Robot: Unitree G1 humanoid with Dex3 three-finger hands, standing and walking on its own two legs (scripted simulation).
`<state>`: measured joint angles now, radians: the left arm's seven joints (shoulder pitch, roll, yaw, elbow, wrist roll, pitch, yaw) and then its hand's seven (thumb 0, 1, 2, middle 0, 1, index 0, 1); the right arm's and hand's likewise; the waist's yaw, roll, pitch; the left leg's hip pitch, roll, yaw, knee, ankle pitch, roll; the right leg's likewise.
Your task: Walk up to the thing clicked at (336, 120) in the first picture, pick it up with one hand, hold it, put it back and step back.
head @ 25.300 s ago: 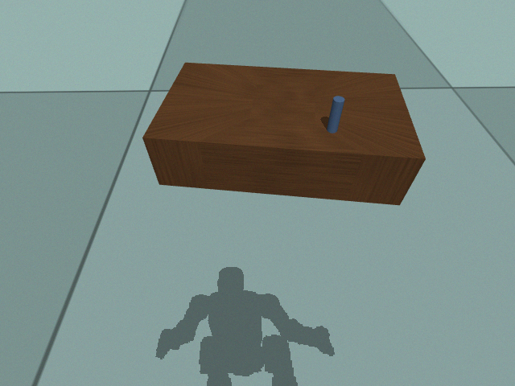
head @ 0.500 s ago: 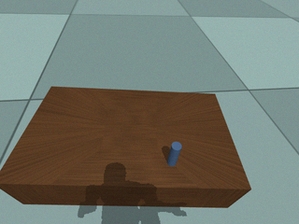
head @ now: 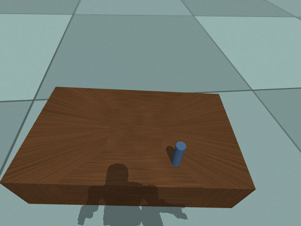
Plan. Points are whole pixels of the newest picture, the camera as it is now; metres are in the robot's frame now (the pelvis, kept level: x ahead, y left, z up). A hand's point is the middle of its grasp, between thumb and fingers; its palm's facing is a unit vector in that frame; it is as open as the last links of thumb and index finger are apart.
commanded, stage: home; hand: right
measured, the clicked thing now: (178, 154) +0.52 -0.16 -0.36
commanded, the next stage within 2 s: stand in 0.48 s
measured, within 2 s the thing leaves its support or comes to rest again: neither
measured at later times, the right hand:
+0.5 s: hand out of the picture +0.07 -0.25 -0.15, palm faces +0.01 +0.93 -0.37, open 17.3 cm
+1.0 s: hand out of the picture +0.09 -0.25 -0.15, palm faces +0.01 +0.93 -0.36, open 9.8 cm
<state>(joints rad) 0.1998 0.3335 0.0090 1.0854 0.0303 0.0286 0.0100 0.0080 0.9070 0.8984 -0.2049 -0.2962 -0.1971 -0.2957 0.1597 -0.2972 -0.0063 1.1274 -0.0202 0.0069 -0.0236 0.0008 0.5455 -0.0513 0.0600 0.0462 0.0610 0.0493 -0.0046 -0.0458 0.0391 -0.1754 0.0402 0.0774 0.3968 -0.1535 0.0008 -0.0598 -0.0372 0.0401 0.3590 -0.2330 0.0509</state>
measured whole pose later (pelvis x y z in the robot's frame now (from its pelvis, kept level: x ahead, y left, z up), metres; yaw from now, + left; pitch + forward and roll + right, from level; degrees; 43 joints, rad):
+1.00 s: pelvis +0.01 +0.00 +0.00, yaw +0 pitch -3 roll +0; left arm 0.15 0.35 0.01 1.10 0.02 0.01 0.00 0.01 0.91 0.90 -0.20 -0.30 -0.20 -0.30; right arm 0.10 -0.32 -0.01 1.15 -0.01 0.00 -0.01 0.00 -0.47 -0.80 0.20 0.28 0.20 0.29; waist -0.01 -0.04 0.04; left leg -0.16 0.02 0.07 0.36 -0.15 0.01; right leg -0.04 -0.05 0.03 0.32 -0.23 0.06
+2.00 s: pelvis +0.02 +0.00 +0.00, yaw +2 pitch -3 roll +0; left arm 0.15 0.35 0.00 1.10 0.02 0.00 0.00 0.01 0.91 0.90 -0.21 -0.30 -0.20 -0.30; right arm 0.10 -0.33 -0.02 1.15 -0.01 0.00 0.00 0.01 -0.90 -0.90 0.20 0.30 0.21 0.30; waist -0.01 -0.02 0.05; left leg -0.16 0.03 0.05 0.35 -0.14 0.00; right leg -0.03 -0.05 0.01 0.31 -0.23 0.05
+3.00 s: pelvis +0.02 -0.01 +0.00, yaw +2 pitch -2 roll +0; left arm 0.14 0.35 0.00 1.10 0.01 0.00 -0.01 0.01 0.91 0.90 -0.21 -0.30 -0.20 -0.30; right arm 0.10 -0.34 -0.01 1.14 -0.01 0.00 0.01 0.01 -0.90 -0.90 0.20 0.30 0.21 0.30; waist -0.01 -0.02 0.05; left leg -0.16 0.03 0.03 0.34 -0.15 -0.02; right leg -0.02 -0.04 -0.01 0.30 -0.24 0.03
